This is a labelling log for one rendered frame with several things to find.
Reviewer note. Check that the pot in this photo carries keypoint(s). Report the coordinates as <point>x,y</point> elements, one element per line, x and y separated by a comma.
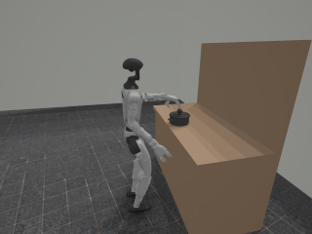
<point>179,122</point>

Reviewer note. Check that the robot left forearm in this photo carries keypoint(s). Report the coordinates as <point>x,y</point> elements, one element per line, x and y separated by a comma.
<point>161,96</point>

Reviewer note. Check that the lid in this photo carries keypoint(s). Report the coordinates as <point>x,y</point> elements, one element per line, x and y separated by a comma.
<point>182,115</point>

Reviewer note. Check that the robot right forearm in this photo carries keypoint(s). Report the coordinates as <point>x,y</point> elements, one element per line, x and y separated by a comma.
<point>140,132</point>

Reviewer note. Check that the left robot hand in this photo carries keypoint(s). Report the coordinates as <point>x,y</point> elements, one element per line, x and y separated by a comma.
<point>174,99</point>

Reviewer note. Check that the left robot upper arm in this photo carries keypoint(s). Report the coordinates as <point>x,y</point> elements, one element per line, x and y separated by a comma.
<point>143,97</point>

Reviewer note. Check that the left robot foot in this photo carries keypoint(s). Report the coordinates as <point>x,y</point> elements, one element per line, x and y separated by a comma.
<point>130,193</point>

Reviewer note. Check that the table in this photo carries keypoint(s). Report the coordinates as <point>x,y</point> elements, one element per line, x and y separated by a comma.
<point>224,162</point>

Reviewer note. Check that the humanoid robot torso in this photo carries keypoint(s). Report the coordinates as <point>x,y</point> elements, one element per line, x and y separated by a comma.
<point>125,93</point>

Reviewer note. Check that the right robot upper arm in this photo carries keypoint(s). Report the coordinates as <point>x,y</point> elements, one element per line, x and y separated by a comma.
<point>133,101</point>

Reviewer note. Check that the right robot hand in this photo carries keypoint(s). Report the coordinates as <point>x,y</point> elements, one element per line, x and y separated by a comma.
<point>160,150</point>

